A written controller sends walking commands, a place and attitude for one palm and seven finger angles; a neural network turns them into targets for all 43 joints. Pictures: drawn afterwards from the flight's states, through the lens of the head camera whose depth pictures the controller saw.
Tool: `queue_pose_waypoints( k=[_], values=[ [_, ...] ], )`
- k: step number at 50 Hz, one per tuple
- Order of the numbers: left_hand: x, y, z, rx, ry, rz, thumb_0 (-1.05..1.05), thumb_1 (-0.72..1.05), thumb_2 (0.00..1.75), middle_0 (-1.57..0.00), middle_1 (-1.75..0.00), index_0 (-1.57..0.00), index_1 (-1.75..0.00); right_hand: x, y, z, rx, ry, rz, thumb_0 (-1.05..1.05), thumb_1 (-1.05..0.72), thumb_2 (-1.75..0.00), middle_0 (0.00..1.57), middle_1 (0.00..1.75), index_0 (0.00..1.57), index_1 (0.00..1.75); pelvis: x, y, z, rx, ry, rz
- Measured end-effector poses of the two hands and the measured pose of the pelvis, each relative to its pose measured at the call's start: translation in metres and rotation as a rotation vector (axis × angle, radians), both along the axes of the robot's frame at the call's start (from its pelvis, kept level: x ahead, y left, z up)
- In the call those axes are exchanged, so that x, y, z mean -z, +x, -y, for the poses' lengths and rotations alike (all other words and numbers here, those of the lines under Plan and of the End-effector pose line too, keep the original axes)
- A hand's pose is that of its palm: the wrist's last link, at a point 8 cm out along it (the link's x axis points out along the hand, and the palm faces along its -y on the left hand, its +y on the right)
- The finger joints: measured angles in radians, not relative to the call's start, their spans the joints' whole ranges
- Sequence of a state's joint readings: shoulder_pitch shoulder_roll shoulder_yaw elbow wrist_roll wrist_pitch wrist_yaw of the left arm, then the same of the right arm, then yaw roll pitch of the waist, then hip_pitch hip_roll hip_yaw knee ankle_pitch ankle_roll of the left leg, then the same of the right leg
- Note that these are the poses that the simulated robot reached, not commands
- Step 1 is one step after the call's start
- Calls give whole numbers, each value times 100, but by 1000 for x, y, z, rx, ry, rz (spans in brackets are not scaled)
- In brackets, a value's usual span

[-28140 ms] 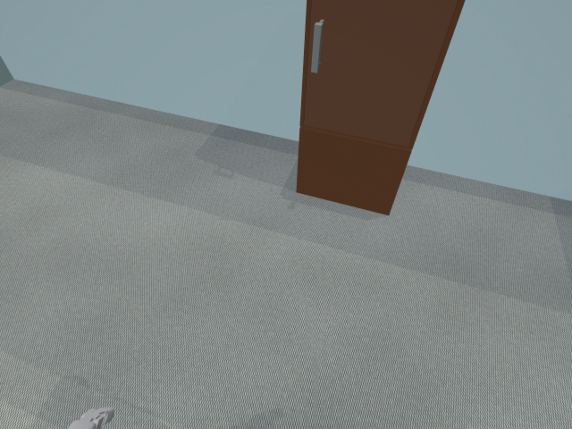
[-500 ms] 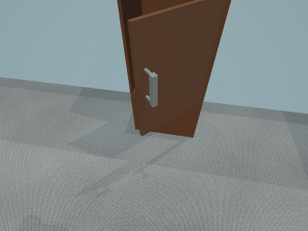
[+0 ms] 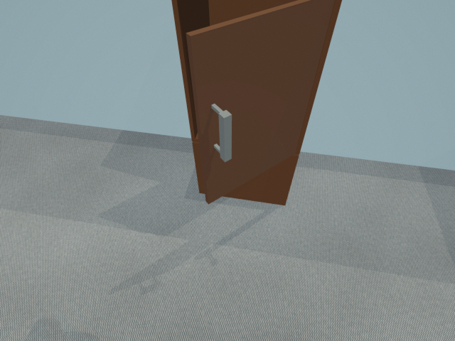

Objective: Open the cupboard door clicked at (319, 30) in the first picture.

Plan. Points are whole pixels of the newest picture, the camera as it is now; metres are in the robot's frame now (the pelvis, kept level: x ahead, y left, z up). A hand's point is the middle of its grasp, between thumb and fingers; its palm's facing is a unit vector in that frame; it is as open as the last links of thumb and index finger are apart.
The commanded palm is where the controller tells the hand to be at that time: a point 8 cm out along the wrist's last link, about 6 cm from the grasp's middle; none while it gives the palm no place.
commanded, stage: walk to a spot facing it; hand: left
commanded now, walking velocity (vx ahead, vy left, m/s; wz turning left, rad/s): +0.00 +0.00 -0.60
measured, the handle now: (220, 133) +0.61 +0.06 -0.02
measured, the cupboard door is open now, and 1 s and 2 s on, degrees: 46 46 46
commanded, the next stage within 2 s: none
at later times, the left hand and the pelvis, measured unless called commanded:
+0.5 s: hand out of the picture +0.09 +0.18 -0.18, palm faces -0.13 -0.94 -0.30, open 7.4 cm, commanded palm none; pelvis -0.01 -0.03 -0.02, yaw -12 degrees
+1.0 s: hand (157, 338) +0.16 +0.16 -0.19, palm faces -0.40 -0.89 -0.23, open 7.4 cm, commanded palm none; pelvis +0.03 +0.00 -0.02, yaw -29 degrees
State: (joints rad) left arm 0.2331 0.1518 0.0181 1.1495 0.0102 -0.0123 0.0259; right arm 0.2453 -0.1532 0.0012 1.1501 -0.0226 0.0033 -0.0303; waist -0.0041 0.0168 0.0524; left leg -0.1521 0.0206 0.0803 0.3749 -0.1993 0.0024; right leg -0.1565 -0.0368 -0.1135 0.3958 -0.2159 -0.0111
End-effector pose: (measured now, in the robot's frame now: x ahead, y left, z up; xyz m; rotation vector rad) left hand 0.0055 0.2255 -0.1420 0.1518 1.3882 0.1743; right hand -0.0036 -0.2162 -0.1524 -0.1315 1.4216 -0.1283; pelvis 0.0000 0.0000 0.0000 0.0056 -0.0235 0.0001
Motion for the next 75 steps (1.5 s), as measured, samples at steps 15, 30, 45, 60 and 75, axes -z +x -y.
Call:
queue_pose_waypoints(
  k=[15,30,45,60,75],
  values=[
    [7,24,-11,73,14,-22,0,91,90,-20,-30,-20,-30,4,-1,18,108,-56,47,0,-91,-90,20,30,20,30,10,-6,1,106,7,-20],
    [-12,92,16,233,106,99,0,91,90,-20,-30,-19,-29,12,7,78,228,-71,118,0,-91,-90,20,30,20,30,13,-8,34,265,35,-35],
    [-4,132,27,412,31,50,1,90,90,-20,-30,-20,-30,-31,54,83,357,-155,326,0,-91,-90,20,30,20,30,3,12,19,467,32,-58],
    [-4,257,54,667,-16,157,1,91,90,-19,-30,-19,-29,-29,-59,28,539,-189,92,0,-90,-90,20,30,20,30,3,35,4,639,-33,-76],
    [-5,292,159,947,-29,211,0,90,90,-20,-30,-20,-30,-17,-123,33,849,-195,79,1,-91,-90,20,30,20,30,11,39,31,861,22,-27]
  ],
)
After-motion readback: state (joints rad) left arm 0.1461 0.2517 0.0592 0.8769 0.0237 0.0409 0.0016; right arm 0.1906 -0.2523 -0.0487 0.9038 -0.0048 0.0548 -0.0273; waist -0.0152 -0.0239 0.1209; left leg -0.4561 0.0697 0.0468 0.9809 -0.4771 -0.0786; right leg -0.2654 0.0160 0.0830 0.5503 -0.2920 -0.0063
